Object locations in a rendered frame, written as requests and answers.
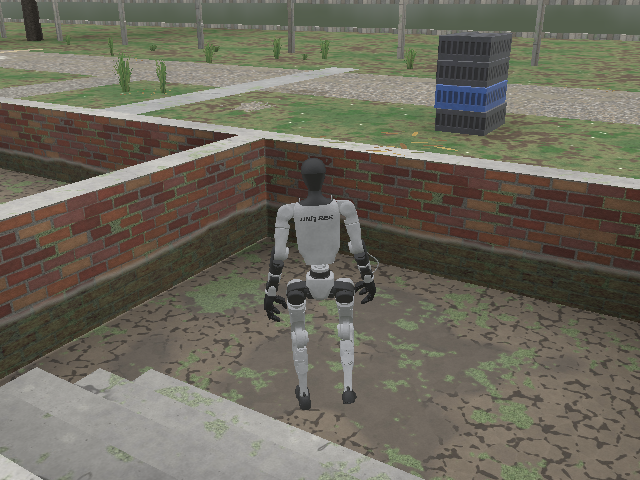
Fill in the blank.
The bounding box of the humanoid robot torso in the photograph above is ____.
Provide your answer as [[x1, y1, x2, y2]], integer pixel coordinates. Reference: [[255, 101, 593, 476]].
[[293, 195, 340, 300]]

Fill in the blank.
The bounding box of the right robot forearm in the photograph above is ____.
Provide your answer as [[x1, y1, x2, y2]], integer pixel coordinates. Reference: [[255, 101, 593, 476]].
[[354, 239, 374, 283]]

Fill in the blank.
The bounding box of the right robot upper arm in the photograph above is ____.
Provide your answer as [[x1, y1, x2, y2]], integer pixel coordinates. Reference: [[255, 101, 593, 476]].
[[336, 200, 364, 254]]

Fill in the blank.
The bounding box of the robot left hand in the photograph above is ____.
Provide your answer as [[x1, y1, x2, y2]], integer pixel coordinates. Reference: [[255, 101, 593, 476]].
[[264, 294, 287, 322]]

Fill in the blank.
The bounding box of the robot right hand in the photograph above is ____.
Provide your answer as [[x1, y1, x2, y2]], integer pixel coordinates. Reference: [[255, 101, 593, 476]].
[[354, 279, 376, 304]]

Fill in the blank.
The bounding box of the left robot forearm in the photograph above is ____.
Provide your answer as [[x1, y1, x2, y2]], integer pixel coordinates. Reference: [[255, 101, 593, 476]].
[[265, 246, 284, 296]]

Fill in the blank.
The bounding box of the robot head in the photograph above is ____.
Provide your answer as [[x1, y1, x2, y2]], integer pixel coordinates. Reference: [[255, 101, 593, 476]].
[[298, 158, 333, 206]]

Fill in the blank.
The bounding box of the left robot upper arm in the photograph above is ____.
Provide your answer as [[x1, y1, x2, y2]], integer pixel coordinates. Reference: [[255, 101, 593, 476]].
[[274, 203, 295, 261]]

